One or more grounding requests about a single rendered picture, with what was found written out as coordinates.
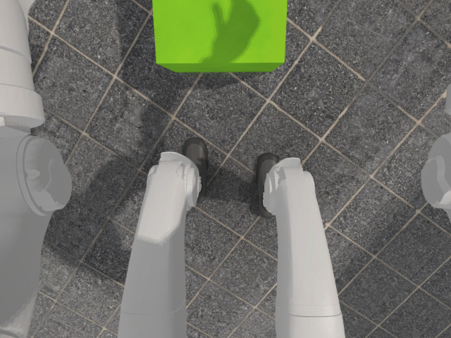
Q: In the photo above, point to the robot foot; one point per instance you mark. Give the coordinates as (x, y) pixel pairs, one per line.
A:
(196, 150)
(264, 165)

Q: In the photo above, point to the carton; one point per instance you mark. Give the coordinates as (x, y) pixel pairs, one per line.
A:
(220, 36)

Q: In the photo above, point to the left robot upper arm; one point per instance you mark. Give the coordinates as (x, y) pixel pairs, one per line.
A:
(34, 182)

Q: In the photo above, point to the robot left forearm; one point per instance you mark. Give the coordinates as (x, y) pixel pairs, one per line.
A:
(21, 108)

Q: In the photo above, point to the robot left foot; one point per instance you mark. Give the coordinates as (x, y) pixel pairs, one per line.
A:
(196, 150)

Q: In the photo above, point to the right robot upper arm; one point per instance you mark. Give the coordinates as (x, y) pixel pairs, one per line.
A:
(436, 175)

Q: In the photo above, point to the robot right foot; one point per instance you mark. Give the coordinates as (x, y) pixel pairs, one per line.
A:
(264, 165)

